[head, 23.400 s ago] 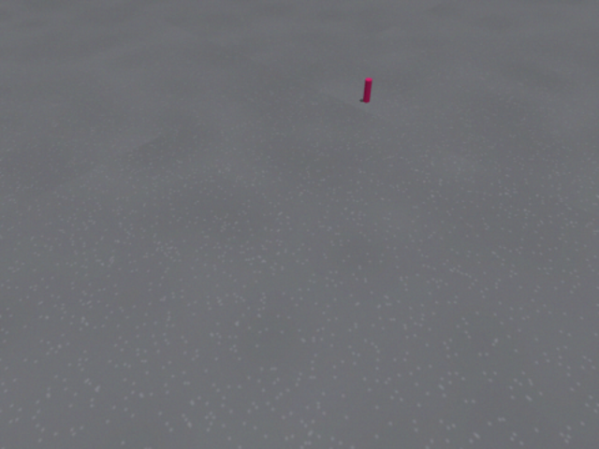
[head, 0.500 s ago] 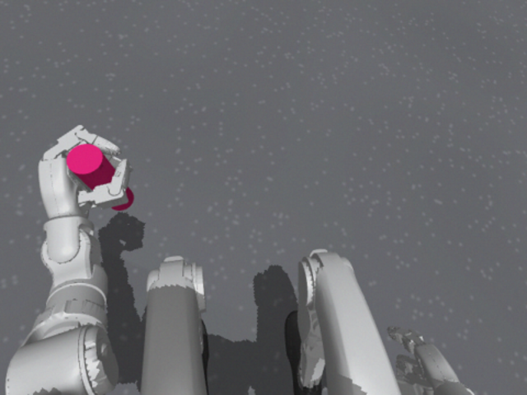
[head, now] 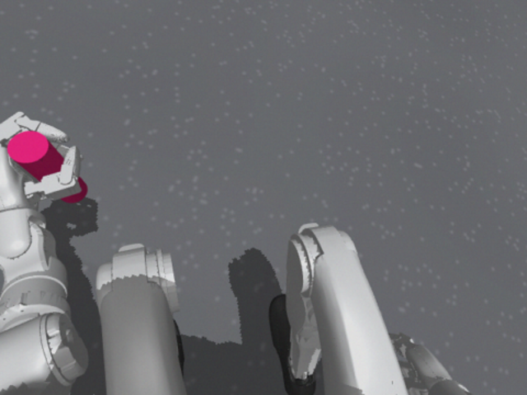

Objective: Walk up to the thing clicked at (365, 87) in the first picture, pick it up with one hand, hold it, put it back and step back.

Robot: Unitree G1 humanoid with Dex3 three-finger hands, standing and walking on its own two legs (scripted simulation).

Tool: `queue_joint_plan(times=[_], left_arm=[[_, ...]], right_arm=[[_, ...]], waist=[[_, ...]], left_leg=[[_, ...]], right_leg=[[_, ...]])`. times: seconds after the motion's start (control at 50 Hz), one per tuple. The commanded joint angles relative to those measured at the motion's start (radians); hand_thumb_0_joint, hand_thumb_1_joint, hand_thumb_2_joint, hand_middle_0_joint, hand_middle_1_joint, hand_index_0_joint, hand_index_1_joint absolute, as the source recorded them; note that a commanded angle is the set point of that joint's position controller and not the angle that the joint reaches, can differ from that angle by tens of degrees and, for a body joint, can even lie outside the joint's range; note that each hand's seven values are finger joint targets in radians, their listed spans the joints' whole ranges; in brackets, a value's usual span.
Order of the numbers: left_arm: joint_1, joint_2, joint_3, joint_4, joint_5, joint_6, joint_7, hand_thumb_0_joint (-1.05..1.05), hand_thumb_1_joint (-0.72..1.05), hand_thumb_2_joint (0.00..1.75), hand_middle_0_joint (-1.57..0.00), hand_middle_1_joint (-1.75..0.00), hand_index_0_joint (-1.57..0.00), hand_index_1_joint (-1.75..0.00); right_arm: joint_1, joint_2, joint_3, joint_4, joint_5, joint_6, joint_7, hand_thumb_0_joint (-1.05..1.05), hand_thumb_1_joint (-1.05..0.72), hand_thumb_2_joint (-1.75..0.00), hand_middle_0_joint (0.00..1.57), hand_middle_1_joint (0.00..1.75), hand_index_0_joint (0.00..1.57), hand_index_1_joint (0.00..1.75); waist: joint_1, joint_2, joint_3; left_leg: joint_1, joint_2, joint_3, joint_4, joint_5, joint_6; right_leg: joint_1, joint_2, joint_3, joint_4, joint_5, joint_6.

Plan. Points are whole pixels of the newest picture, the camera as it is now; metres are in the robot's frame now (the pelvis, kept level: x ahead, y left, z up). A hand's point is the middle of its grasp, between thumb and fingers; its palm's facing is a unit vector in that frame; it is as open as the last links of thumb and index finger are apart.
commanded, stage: crouch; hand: left
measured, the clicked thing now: (54, 172) +0.44 +0.28 -0.08
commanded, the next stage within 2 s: lower in 0.36 s
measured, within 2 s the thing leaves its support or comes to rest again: rests again in 1.98 s
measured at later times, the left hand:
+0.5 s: hand (71, 169) +0.46 +0.27 -0.11, palm faces +0.25 -0.97 -0.01, open 5.7 cm
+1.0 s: hand (84, 180) +0.46 +0.27 -0.17, palm faces +0.26 -0.97 +0.01, open 5.6 cm
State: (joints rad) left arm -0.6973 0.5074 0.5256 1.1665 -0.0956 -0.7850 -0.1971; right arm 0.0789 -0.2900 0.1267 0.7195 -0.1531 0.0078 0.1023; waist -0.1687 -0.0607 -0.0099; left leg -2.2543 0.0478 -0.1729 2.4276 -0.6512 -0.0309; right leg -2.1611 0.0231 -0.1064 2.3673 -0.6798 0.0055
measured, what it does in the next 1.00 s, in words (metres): stands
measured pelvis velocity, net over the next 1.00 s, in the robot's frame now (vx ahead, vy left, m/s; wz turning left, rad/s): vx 0.00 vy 0.01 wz -0.11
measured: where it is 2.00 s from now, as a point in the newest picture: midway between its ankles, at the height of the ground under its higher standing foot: (234, 376)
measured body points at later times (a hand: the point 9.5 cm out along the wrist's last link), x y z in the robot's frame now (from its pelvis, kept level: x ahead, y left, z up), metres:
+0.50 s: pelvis +0.00 +0.01 -0.03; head +0.22 +0.10 +0.35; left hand +0.44 +0.32 -0.10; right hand +0.12 -0.27 -0.11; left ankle +0.09 +0.14 -0.29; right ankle +0.11 -0.12 -0.29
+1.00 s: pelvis +0.00 +0.01 -0.04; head +0.24 +0.14 +0.32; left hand +0.44 +0.32 -0.17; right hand +0.12 -0.26 -0.10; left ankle +0.09 +0.14 -0.29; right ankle +0.11 -0.11 -0.29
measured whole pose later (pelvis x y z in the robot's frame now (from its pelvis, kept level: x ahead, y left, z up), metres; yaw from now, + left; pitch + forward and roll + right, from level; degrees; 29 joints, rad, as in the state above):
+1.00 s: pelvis +0.00 +0.01 -0.04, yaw -6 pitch +17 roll -13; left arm -0.69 0.74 0.56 1.33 -0.10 -0.96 -0.12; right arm -0.09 -0.35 0.37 0.63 -0.29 0.03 0.13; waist -0.24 -0.21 0.22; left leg -2.26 0.04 -0.32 2.62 -0.69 -0.03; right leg -2.11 0.07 -0.21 2.45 -0.67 0.04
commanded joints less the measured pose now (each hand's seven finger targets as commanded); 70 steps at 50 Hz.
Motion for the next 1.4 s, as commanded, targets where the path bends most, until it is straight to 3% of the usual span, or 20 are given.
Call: queue_joint_plan(times=[0.0, 0.02, 0.2, 0.28, 0.48, 0.52, 0.58, 0.62, 0.64, 0.68, 0.82, 0.88, 1.0, 1.12, 1.16, 1.28, 1.38], left_arm=[[-0.322, 0.225, -0.006, -0.236, -0.012, -0.093, 0.003, 0.00, 0.60, 1.26, -1.28, -1.37, -1.31, -1.35], [-0.311, 0.242, 0.012, -0.232, -0.009, -0.094, 0.008, 0.00, 0.61, 1.27, -1.27, -1.37, -1.30, -1.35], [-0.251, 0.243, -0.001, -0.186, -0.011, -0.098, 0.019, 0.00, 0.60, 1.30, -1.30, -1.40, -1.33, -1.38], [-0.234, 0.267, 0.019, -0.194, -0.019, -0.106, 0.023, 0.00, 0.61, 1.30, -1.31, -1.41, -1.33, -1.39], [-0.232, 0.312, 0.019, -0.176, -0.009, -0.130, 0.042, 0.00, 0.63, 1.28, -1.36, -1.41, -1.36, -1.40], [-0.213, 0.279, 0.003, -0.124, -0.022, -0.133, 0.039, 0.00, 0.62, 1.29, -1.36, -1.41, -1.36, -1.41], [-0.223, 0.290, 0.009, -0.088, -0.039, -0.149, 0.047, 0.00, 0.62, 1.30, -1.36, -1.42, -1.37, -1.41], [-0.238, 0.340, 0.028, -0.081, -0.036, -0.167, 0.052, 0.00, 0.62, 1.30, -1.38, -1.43, -1.39, -1.42], [-0.238, 0.336, 0.023, -0.069, -0.031, -0.177, 0.052, 0.00, 0.63, 1.32, -1.39, -1.44, -1.40, -1.44], [-0.223, 0.357, 0.039, -0.061, -0.029, -0.194, 0.055, 0.00, 0.61, 1.33, -1.38, -1.45, -1.39, -1.45], [-0.249, 0.411, 0.033, -0.046, -0.016, -0.240, 0.071, 0.00, 0.59, 1.32, -1.36, -1.43, -1.37, -1.43], [-0.244, 0.445, 0.043, -0.020, -0.011, -0.251, 0.080, 0.00, 0.59, 1.33, -1.39, -1.45, -1.40, -1.45], [-0.215, 0.429, 0.020, 0.038, -0.015, -0.268, 0.085, 0.00, 0.61, 1.35, -1.38, -1.46, -1.39, -1.45], [-0.200, 0.468, 0.030, 0.071, -0.021, -0.288, 0.100, 0.00, 0.61, 1.34, -1.38, -1.45, -1.39, -1.45], [-0.215, 0.478, 0.033, 0.077, -0.019, -0.299, 0.108, 0.00, 0.59, 1.33, -1.38, -1.45, -1.39, -1.44], [-0.219, 0.526, 0.042, 0.089, -0.015, -0.323, 0.129, 0.00, 0.60, 1.33, -1.37, -1.43, -1.37, -1.43], [-0.206, 0.513, 0.032, 0.120, -0.010, -0.331, 0.139, 0.00, 0.60, 1.33, -1.36, -1.42, -1.36, -1.42]], right_arm=[[0.093, -0.254, -0.071, -0.048, -0.014, -0.013, -0.009, 0.00, -0.88, -0.90, 0.20, 0.30, 0.20, 0.30], [0.099, -0.260, -0.070, -0.046, -0.017, -0.010, -0.009, 0.00, -0.88, -0.90, 0.20, 0.30, 0.20, 0.30], [0.064, -0.283, -0.039, -0.055, -0.037, 0.006, -0.002, 0.00, -0.88, -0.90, 0.20, 0.30, 0.20, 0.30], [0.066, -0.294, -0.024, -0.061, -0.045, 0.014, 0.003, 0.00, -0.88, -0.90, 0.20, 0.30, 0.20, 0.30], [0.037, -0.310, 0.005, -0.076, -0.063, 0.025, 0.012, 0.00, -0.90, -0.90, 0.20, 0.30, 0.20, 0.30], [0.019, -0.317, 0.019, -0.082, -0.065, 0.024, 0.012, 0.00, -0.90, -0.90, 0.20, 0.30, 0.20, 0.30], [0.003, -0.324, 0.044, -0.090, -0.073, 0.021, 0.013, 0.00, -0.90, -0.90, 0.20, 0.30, 0.20, 0.30], [-0.004, -0.330, 0.055, -0.093, -0.079, 0.019, 0.012, 0.00, -0.90, -0.90, 0.20, 0.30, 0.20, 0.30], [-0.006, -0.338, 0.063, -0.097, -0.086, 0.022, 0.012, 0.00, -0.90, -0.90, 0.20, 0.30, 0.20, 0.30], [-0.025, -0.345, 0.075, -0.103, -0.095, 0.023, 0.014, 0.00, -0.90, -0.90, 0.20, 0.30, 0.20, 0.30], [-0.069, -0.367, 0.120, -0.108, -0.128, 0.021, 0.012, 0.00, -0.90, -0.91, 0.20, 0.30, 0.20, 0.30], [-0.088, -0.376, 0.135, -0.114, -0.136, 0.021, 0.010, 0.00, -0.91, -0.91, 0.20, 0.30, 0.20, 0.30], [-0.110, -0.400, 0.162, -0.125, -0.153, 0.024, 0.008, 0.00, -0.90, -0.90, 0.20, 0.30, 0.20, 0.30], [-0.135, -0.408, 0.196, -0.144, -0.165, 0.024, 0.009, 0.00, -0.90, -0.90, 0.20, 0.30, 0.20, 0.30], [-0.137, -0.418, 0.202, -0.143, -0.170, 0.028, 0.008, 0.00, -0.90, -0.90, 0.20, 0.30, 0.20, 0.30], [-0.167, -0.418, 0.231, -0.158, -0.181, 0.028, 0.008, 0.00, -0.90, -0.90, 0.20, 0.30, 0.20, 0.30], [-0.174, -0.429, 0.240, -0.160, -0.191, 0.028, 0.008, 0.00, -0.90, -0.90, 0.20, 0.30, 0.20, 0.30]], waist=[[-0.010, 0.285, -0.625], [-0.010, 0.288, -0.624], [-0.024, 0.283, -0.563], [-0.029, 0.289, -0.574], [-0.048, 0.300, -0.554], [-0.073, 0.269, -0.502], [-0.086, 0.225, -0.474], [-0.083, 0.232, -0.481], [-0.096, 0.241, -0.475], [-0.083, 0.284, -0.465], [-0.113, 0.351, -0.434], [-0.120, 0.342, -0.406], [-0.148, 0.345, -0.362], [-0.152, 0.333, -0.346], [-0.166, 0.347, -0.338], [-0.169, 0.338, -0.302], [-0.188, 0.355, -0.286]], left_leg=[[0.427, -0.008, 0.086, -0.253, 0.022, 0.035], [0.435, -0.007, 0.080, -0.254, 0.032, 0.032], [0.402, -0.004, 0.058, -0.207, 0.059, 0.028], [0.402, -0.002, 0.050, -0.186, 0.099, 0.027], [0.377, 0.003, 0.040, -0.155, 0.073, 0.028], [0.354, 0.004, 0.029, -0.146, 0.060, 0.029], [0.319, 0.004, 0.021, -0.120, 0.053, 0.037], [0.320, 0.006, 0.021, -0.107, 0.054, 0.037], [0.352, 0.009, 0.011, -0.115, 0.073, 0.031], [0.385, 0.013, 0.001, -0.126, 0.078, 0.021], [0.427, 0.025, -0.017, -0.110, 0.093, 0.011], [0.407, 0.028, -0.025, -0.107, 0.055, 0.013], [0.427, 0.032, -0.050, -0.105, 0.077, 0.006], [0.416, 0.034, -0.066, -0.093, 0.092, 0.007], [0.435, 0.038, -0.080, -0.098, 0.100, 0.003], [0.397, 0.039, -0.080, -0.084, 0.053, 0.011], [0.428, 0.045, -0.096, -0.093, 0.068, 0.004]], right_leg=[[0.287, 0.039, -0.058, -0.240, 0.115, -0.039], [0.283, 0.039, -0.065, -0.236, 0.124, -0.039], [0.272, 0.046, -0.091, -0.194, 0.152, -0.037], [0.310, 0.048, -0.096, -0.178, 0.191, -0.033], [0.322, 0.053, -0.104, -0.170, 0.181, -0.030], [0.298, 0.055, -0.115, -0.168, 0.174, -0.028], [0.328, 0.061, -0.120, -0.174, 0.178, -0.021], [0.344, 0.065, -0.121, -0.172, 0.181, -0.021], [0.338, 0.062, -0.132, -0.163, 0.193, -0.020], [0.322, 0.066, -0.142, -0.148, 0.188, -0.026], [0.328, 0.071, -0.158, -0.134, 0.212, -0.025], [0.323, 0.073, -0.167, -0.137, 0.185, -0.024], [0.322, 0.074, -0.193, -0.124, 0.210, -0.020], [0.352, 0.082, -0.205, -0.121, 0.227, -0.017], [0.347, 0.082, -0.216, -0.113, 0.232, -0.016], [0.359, 0.091, -0.220, -0.125, 0.207, -0.012], [0.358, 0.093, -0.235, -0.120, 0.222, -0.010]])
